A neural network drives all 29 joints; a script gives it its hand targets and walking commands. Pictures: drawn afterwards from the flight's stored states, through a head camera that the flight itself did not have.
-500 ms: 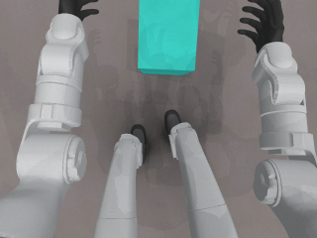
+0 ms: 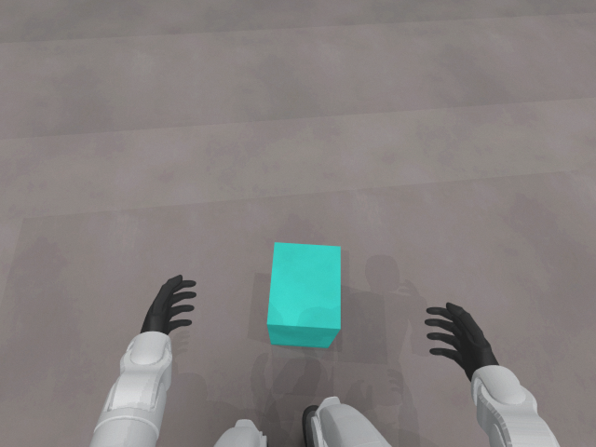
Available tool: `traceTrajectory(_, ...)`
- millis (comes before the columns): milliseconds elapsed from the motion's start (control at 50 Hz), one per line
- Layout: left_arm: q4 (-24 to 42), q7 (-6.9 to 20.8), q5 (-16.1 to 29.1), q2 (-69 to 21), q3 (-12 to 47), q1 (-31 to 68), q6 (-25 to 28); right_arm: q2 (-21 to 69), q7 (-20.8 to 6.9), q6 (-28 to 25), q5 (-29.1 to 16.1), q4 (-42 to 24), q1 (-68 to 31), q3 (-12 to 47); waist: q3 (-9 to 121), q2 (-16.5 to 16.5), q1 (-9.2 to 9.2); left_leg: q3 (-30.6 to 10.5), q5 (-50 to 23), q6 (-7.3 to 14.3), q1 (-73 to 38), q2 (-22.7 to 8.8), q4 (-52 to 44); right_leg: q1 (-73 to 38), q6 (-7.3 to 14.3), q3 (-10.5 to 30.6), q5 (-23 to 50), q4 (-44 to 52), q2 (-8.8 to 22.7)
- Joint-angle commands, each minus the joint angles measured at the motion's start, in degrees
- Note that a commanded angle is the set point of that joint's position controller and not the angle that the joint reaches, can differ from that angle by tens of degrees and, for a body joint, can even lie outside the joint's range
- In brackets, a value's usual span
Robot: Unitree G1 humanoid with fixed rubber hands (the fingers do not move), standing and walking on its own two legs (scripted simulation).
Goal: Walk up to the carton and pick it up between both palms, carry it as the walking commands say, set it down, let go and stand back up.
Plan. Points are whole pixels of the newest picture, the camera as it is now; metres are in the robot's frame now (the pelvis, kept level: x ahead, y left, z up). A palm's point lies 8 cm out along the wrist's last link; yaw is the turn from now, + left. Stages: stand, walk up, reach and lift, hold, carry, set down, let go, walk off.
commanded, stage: let go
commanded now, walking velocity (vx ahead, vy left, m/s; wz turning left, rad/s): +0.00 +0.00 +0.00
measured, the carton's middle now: (303, 299) +0.47 -0.06 -0.59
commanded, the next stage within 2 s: stand in 0.82 s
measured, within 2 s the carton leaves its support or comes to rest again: neither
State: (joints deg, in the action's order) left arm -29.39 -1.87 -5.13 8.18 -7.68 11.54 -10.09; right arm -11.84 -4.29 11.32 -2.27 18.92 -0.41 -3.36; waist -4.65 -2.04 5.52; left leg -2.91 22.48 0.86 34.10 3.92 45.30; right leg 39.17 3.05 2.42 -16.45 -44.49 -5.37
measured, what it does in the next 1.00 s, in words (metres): shifts its weight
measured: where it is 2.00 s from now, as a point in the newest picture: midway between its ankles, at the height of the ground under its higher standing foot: outside the picture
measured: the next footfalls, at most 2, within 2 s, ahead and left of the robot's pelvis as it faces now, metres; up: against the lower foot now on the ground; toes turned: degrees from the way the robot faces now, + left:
none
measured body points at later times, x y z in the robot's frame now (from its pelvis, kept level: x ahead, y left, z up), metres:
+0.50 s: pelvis +0.06 +0.04 +0.03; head +0.08 +0.05 +0.48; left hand +0.22 +0.26 -0.06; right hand +0.24 -0.19 -0.04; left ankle +0.00 +0.11 -0.70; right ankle +0.05 -0.08 -0.70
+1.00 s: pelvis +0.06 +0.06 +0.02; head +0.01 +0.07 +0.47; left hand +0.21 +0.33 -0.06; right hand +0.20 -0.22 -0.06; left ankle +0.00 +0.11 -0.70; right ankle +0.05 -0.07 -0.70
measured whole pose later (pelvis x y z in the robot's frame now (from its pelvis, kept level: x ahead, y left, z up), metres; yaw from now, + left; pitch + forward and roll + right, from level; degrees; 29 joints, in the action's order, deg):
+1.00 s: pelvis +0.06 +0.06 +0.02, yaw +0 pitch -2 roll -1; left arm -38.4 -0.8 -2.1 15.1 -1.7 -14.9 -2.3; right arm -15.7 0.8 1.6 2.7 37.7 15.3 -4.8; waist 5.8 1.3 1.0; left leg -2.8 22.6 6.3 5.8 6.7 31.1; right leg 11.2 -1.0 4.4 -18.8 -32.2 -2.1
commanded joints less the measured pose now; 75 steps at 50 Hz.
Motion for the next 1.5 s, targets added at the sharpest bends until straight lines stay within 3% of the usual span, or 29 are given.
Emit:
traceTrajectory(0, 4.1, 1.7, 0.0, 7.9, -1.5, -3.2, 4.0, -3.2, -0.1, -3.9, 1.1, -4.2, 2.1, 0.3, 17.6, -0.1, -2.33, 1.3, -0.2, 1.2, -5.6, -2.2, -12.2, -28.1, -4.9, 3.9, 0.0, 14.8, 6.8)
traceTrajectory(40, 4.3, 2.3, 1.3, 7.4, 0.1, -10.7, 5.0, -4.9, 0.3, -5.2, 0.9, -6.6, 6.8, 1.1, 17.9, 1.8, -3.51, 1.4, -6.2, 0.7, -10.5, -2.5, -14.4, -32.2, -5.1, 2.2, 9.3, 15.2, 6.4)
traceTrajectory(60, 4.7, 2.8, 1.5, 7.6, -0.2, -9.1, 5.5, -5.5, 0.2, -5.5, 0.7, -4.4, 6.9, 1.3, 15.5, 2.6, -2.17, 1.5, -7.2, 0.6, -10.0, -2.6, -15.4, -32.4, -4.6, 2.5, 12.7, 16.2, 6.6)
traceTrajectory(80, 5.1, 2.9, 1.3, 6.9, -0.4, -13.2, 6.3, -6.2, 0.2, -6.3, -0.2, -7.2, 8.6, 2.3, 17.6, 3.1, -4.12, 1.3, -11.8, 0.8, -11.2, -2.4, -16.4, -37.0, -4.7, 1.7, 21.3, 15.6, 6.4)
traceTrajectory(140, 5.2, 2.9, 3.5, 7.7, 1.7, -10.4, 7.8, -6.5, 0.9, -8.1, 1.9, -5.8, 5.7, 0.1, 12.5, -0.6, -3.97, 0.4, -15.7, 0.3, -11.1, -3.0, -18.9, -37.5, -4.5, 1.3, 26.9, 16.1, 5.7)
traceTrajectory(180, 7.3, 3.6, 4.7, 7.8, 2.9, -12.7, 8.5, -6.3, 1.0, -8.7, 1.6, -4.7, 10.6, -0.3, 15.9, 0.0, -1.91, 0.4, -20.3, -0.6, -14.6, -2.3, -19.2, -41.8, -4.2, 1.9, 32.3, 16.6, 5.2)
traceTrajectory(220, 10.9, 3.6, 3.8, 8.9, 2.4, -17.7, 9.2, -6.1, 0.5, -9.3, 0.2, -6.1, 13.1, 0.7, 17.8, 5.3, -5.35, 0.2, -24.6, -1.5, -16.9, -2.6, -19.9, -45.4, -3.9, 1.9, 35.5, 16.4, 5.5)
traceTrajectory(240, 11.5, 4.0, 4.3, 9.0, 2.7, -16.2, 9.0, -6.1, 0.6, -9.5, 1.0, -5.7, 12.8, -0.7, 16.8, 2.1, -3.75, -0.6, -23.5, -1.6, -17.6, -2.7, -20.3, -44.3, -4.4, 1.7, 32.9, 16.8, 5.2)
traceTrajectory(260, 12.9, 3.9, 4.7, 9.2, 3.2, -16.8, 9.4, -5.3, 0.7, -9.4, 0.5, -3.5, 14.4, 0.9, 17.8, 5.4, -4.99, -0.9, -26.3, -2.2, -17.9, -3.3, -19.8, -45.0, -3.8, 2.2, 33.8, 16.2, 5.0)
traceTrajectory(400, 12.3, 5.1, 5.1, 9.3, 3.7, -18.6, 6.5, -8.2, 1.1, -7.3, 3.4, -2.2, 10.6, -2.0, 9.2, 3.6, -4.21, -1.2, -27.9, -3.1, -24.3, -4.2, -22.1, -38.8, -3.8, 0.5, 24.4, 19.6, 3.6)
traceTrajectory(500, 14.5, 4.1, 5.0, 9.4, 3.9, -18.9, 5.2, -7.4, 0.8, -4.8, 2.5, -0.1, 9.8, -0.3, 7.0, 8.9, -5.95, -1.7, -36.4, -4.2, -28.3, -5.0, -21.9, -37.0, -3.9, -0.5, 23.3, 19.3, 2.7)
traceTrajectory(620, 10.7, 3.0, 5.9, 9.8, 4.0, -19.9, 4.2, -8.6, 2.6, -0.4, 4.2, -0.3, 9.2, -2.1, 6.2, 3.3, -6.02, -1.8, -38.8, -3.8, -31.5, -5.8, -20.7, -34.0, -3.7, -0.7, 17.1, 18.2, 2.8)
traceTrajectory(720, 10.9, 2.0, 7.6, 8.6, 7.8, -19.4, 6.0, -10.6, 4.7, 0.5, 4.3, -1.0, 7.1, -2.5, 8.0, 5.3, -6.89, -1.8, -53.7, -4.1, -32.6, -6.4, -18.8, -31.1, -3.3, -0.6, 19.6, 16.9, 2.0)
traceTrajectory(780, 8.3, 1.5, 6.6, 7.9, 8.0, -18.4, 5.7, -12.0, 5.0, 0.7, 4.6, -2.2, 4.2, -3.1, 4.7, 4.1, -8.14, -1.9, -50.3, -4.3, -30.2, -6.6, -19.3, -28.3, -3.0, -0.7, 16.2, 17.7, 2.5)
traceTrajectory(800, 1.5, 1.0, 3.2, 17.2, 3.0, -21.5, 7.4, -12.3, 6.0, -4.4, 3.4, 3.5, 6.6, -3.8, 17.2, 1.0, -4.86, -7.1, -41.6, -3.1, -32.5, -6.9, -15.8, -31.1, -3.1, 2.1, 23.7, 14.0, 6.0)
traceTrajectory(820, 0.7, 0.9, 2.6, 17.3, 2.6, -22.2, 8.1, -10.3, 5.8, -7.0, 3.6, 6.1, 10.7, -3.3, 18.7, -1.0, -4.53, -6.6, -39.2, -1.9, -32.9, -7.2, -17.3, -33.1, -2.0, 1.8, 26.6, 12.7, 7.0)
traceTrajectory(840, 1.2, 1.0, 2.5, 18.0, 2.2, -21.6, 8.6, -14.6, 6.1, -8.8, 4.1, 6.9, 9.5, -4.0, 17.6, 2.0, -4.28, -6.9, -39.2, -3.7, -34.2, -7.1, -17.2, -30.4, -1.6, 3.5, 27.8, 14.1, 7.5)
traceTrajectory(860, 0.5, 1.5, 3.2, 16.5, 2.4, -24.1, 9.0, -14.4, 6.0, -9.9, 4.9, 8.4, 10.5, -4.2, 18.1, 2.2, -5.45, -6.9, -43.3, -3.1, -33.0, -7.7, -16.9, -30.0, -1.2, 2.9, 26.0, 12.8, 6.8)
traceTrajectory(880, -0.5, 0.8, 2.0, 16.7, 2.5, -22.4, 9.3, -13.6, 6.0, -10.8, 4.5, 10.8, 13.6, -4.5, 17.0, 1.1, -3.87, -9.4, -41.9, -2.0, -33.5, -9.0, -18.5, -28.0, -1.7, 2.5, 23.5, 12.7, 7.3)
traceTrajectory(940, -1.7, 0.3, 2.7, 14.8, 3.0, -22.4, 10.4, -13.7, 5.5, -12.7, 5.2, 12.3, 11.3, -4.5, 11.7, 7.0, -4.63, -11.3, -39.4, 0.2, -28.2, -9.3, -19.5, -26.2, -2.0, 3.3, 17.5, 13.2, 7.4)
traceTrajectory(1000, -4.5, 0.8, 2.7, 17.1, 2.3, -23.0, 10.5, -13.7, 5.8, -13.3, 5.2, 14.3, 11.6, -4.5, 7.3, 3.1, -5.49, -11.0, -36.0, -0.5, -23.5, -8.5, -21.6, -27.3, -1.6, 3.9, 15.3, 14.8, 7.4)
traceTrajectory(1040, -5.9, 0.9, 3.1, 15.8, 2.6, -23.3, 10.6, -15.1, 6.0, -14.0, 6.0, 14.6, 12.1, -4.9, 4.8, 5.9, -5.43, -10.8, -34.8, -1.0, -21.7, -8.6, -22.4, -26.4, -1.9, 3.9, 14.5, 15.1, 7.9)
traceTrajectory(1060, -5.0, 0.9, 2.7, 17.1, 2.4, -22.1, 11.2, -13.7, 5.6, -14.0, 5.1, 14.8, 12.3, -4.5, 2.8, 2.8, -5.98, -12.4, -31.1, -0.1, -18.9, -8.5, -23.8, -26.8, -0.8, 4.7, 11.3, 14.5, 7.7)
traceTrajectory(1160, -8.0, 0.9, 2.7, 17.5, 2.4, -23.0, 11.8, -15.8, 5.9, -15.2, 5.2, 16.5, 13.9, -4.5, 0.3, 4.6, -5.66, -13.5, -22.9, 0.4, -14.9, -9.3, -25.7, -28.5, -1.0, 5.4, 10.9, 15.8, 8.3)
traceTrajectory(1260, -10.1, 0.9, 3.4, 19.7, 2.3, -24.6, 11.9, -18.8, 6.2, -15.5, 5.2, 18.3, 14.1, -5.0, 2.0, 4.4, -5.97, -14.6, -30.8, -0.1, -21.1, -10.6, -26.0, -25.9, -0.9, 4.4, 9.9, 15.1, 7.8)
traceTrajectory(1320, -11.0, 0.8, 3.5, 18.9, 2.7, -24.3, 12.3, -17.3, 6.1, -15.5, 4.8, 19.2, 13.4, -4.2, 4.2, 2.3, -5.76, -12.6, -27.0, 0.4, -20.2, -8.8, -24.7, -28.7, -0.6, 5.3, 11.4, 16.5, 7.9)
traceTrajectory(1380, -14.2, 0.9, 3.7, 18.8, 2.9, -27.2, 12.3, -19.1, 6.3, -15.5, 5.1, 22.2, 17.1, -4.3, 2.1, 4.5, -5.99, -12.5, -27.3, -0.6, -20.5, -9.9, -24.9, -26.6, 0.0, 6.2, 11.0, 16.5, 8.9)
traceTrajectory(1400, -14.3, 0.9, 3.5, 18.9, 2.9, -26.5, 12.2, -18.0, 6.3, -15.5, 4.9, 22.7, 16.8, -3.8, 1.2, 0.3, -5.74, -13.2, -25.4, 0.1, -20.6, -10.1, -24.8, -25.9, -0.5, 6.7, 9.7, 17.1, 8.7)
traceTrajectory(1480, -16.0, 1.1, 3.3, 19.2, 3.4, -25.5, 12.6, -16.8, 5.7, -15.4, 4.9, 24.2, 15.4, -3.0, 0.1, 2.6, -5.81, -13.2, -8.2, 2.2, -16.5, -8.5, -26.9, -27.1, 0.6, 9.0, 3.0, 19.6, 9.1)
